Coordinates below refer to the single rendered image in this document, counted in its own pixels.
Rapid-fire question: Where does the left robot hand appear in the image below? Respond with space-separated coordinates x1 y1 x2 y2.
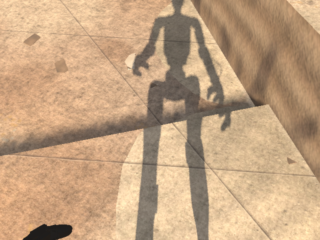
23 224 73 240

